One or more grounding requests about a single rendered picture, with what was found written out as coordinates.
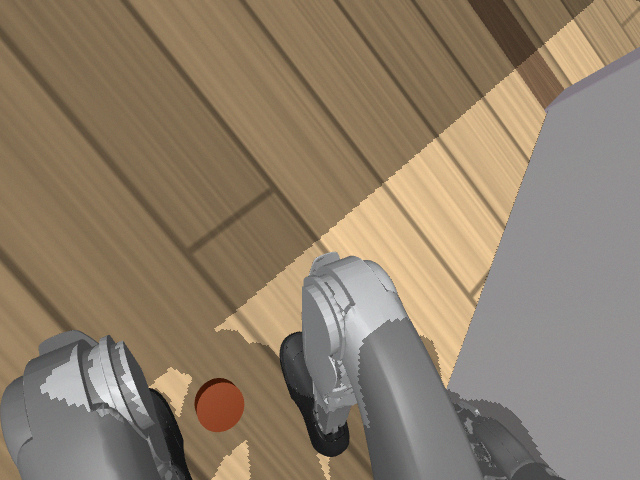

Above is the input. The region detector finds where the right robot hand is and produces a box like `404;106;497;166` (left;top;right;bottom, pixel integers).
453;401;537;480

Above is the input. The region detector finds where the right robot foot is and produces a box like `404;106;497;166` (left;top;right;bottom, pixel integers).
280;332;349;457

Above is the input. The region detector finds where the left robot foot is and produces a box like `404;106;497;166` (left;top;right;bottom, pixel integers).
149;388;192;480

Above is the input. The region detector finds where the right robot arm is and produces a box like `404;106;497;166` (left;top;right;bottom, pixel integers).
511;463;565;480

